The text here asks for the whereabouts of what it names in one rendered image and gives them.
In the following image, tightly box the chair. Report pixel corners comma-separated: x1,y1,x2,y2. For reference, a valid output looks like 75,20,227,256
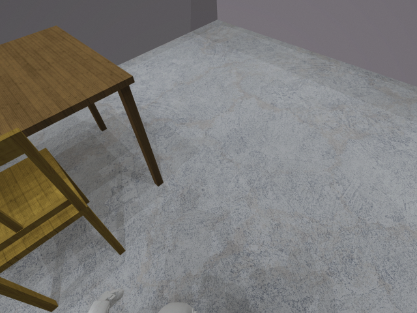
0,128,125,312

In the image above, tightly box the robot left hand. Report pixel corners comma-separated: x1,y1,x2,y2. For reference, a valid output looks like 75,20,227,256
87,288,124,313

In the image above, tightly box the table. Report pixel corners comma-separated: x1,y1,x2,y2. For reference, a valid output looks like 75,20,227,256
0,26,164,186

